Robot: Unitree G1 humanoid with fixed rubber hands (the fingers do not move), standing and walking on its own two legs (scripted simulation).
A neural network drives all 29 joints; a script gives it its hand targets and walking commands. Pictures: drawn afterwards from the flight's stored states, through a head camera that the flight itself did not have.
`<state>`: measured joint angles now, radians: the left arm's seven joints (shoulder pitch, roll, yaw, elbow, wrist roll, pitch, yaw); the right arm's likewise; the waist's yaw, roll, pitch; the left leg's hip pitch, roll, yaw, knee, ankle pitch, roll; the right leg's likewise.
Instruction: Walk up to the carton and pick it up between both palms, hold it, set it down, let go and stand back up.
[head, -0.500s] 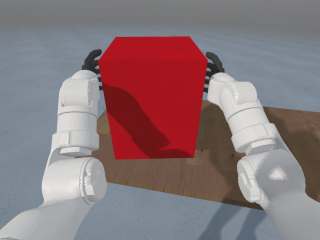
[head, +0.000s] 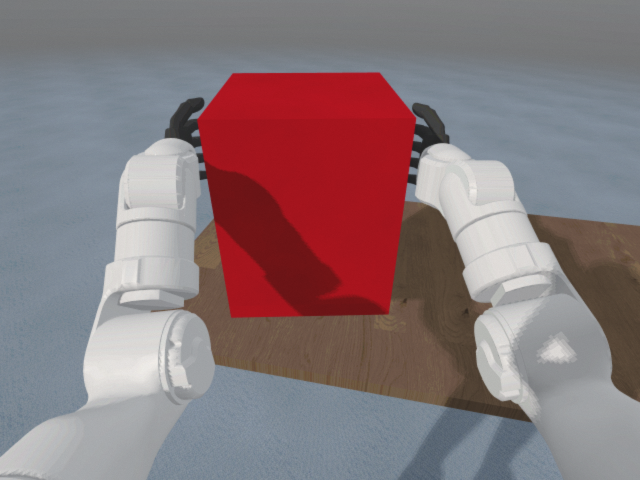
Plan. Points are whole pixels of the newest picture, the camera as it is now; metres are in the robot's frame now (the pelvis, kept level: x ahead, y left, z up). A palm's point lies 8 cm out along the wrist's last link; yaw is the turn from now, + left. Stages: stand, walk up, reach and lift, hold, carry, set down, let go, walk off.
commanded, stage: hold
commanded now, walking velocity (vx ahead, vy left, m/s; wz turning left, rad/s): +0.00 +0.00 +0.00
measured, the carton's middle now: (308, 190) +0.41 +0.00 +0.25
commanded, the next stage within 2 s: none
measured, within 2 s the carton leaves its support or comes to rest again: neither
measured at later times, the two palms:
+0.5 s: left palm (180, 158) +0.38 +0.15 +0.31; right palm (431, 162) +0.37 -0.14 +0.31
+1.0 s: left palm (180, 159) +0.38 +0.15 +0.31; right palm (430, 163) +0.37 -0.14 +0.31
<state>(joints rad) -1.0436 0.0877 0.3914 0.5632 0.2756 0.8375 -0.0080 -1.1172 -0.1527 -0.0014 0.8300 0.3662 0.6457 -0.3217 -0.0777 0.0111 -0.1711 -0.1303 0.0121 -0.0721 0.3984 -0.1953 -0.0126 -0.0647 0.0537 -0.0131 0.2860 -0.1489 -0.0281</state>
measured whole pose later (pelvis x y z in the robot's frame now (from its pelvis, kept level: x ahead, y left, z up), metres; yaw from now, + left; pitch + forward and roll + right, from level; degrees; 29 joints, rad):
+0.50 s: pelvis +0.00 +0.00 +0.00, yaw +0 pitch -4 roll -2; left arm -1.03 0.09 0.38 0.55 0.27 0.84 -0.01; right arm -1.11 -0.16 0.01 0.82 0.38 0.65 -0.32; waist -0.08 0.01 -0.17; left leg -0.13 0.01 -0.07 0.40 -0.20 -0.01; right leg -0.06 0.05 -0.01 0.28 -0.15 -0.03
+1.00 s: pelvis +0.00 +0.00 +0.00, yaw +0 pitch -4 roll -2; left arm -1.03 0.08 0.39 0.53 0.27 0.85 -0.01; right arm -1.10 -0.16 0.01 0.81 0.38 0.65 -0.33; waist -0.08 0.01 -0.17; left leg -0.12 0.01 -0.08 0.40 -0.20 -0.01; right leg -0.06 0.06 -0.01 0.28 -0.15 -0.03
